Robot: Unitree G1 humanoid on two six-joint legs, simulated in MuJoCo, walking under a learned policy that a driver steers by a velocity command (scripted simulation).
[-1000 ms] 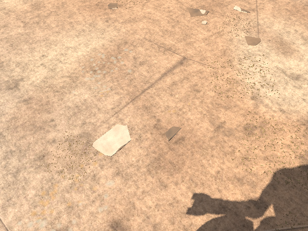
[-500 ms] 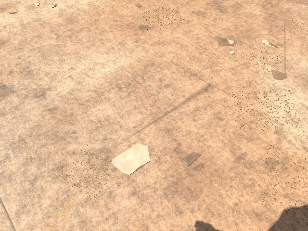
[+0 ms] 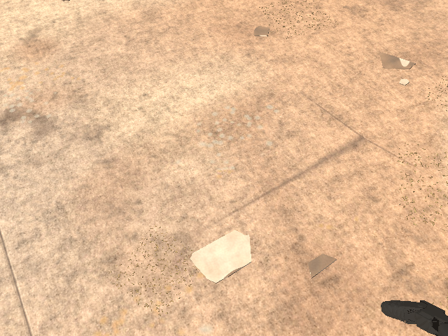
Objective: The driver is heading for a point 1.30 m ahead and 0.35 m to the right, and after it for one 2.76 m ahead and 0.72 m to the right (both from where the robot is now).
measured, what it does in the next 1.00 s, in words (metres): walks ahead: left foot, then right foot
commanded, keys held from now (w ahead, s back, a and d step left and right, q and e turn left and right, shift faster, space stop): w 0.84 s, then w+e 0.16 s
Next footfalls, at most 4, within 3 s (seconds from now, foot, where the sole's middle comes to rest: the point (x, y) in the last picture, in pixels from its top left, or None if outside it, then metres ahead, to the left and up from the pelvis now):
0.08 left None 0.23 0.13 -0.77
0.62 right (300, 312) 0.53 -0.11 -0.77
1.12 left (230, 224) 0.81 0.12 -0.77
1.66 right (326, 184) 1.00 -0.21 -0.77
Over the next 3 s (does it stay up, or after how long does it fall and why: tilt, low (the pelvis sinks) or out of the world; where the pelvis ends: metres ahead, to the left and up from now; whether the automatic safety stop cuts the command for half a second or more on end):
stays up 1.29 -0.25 -0.01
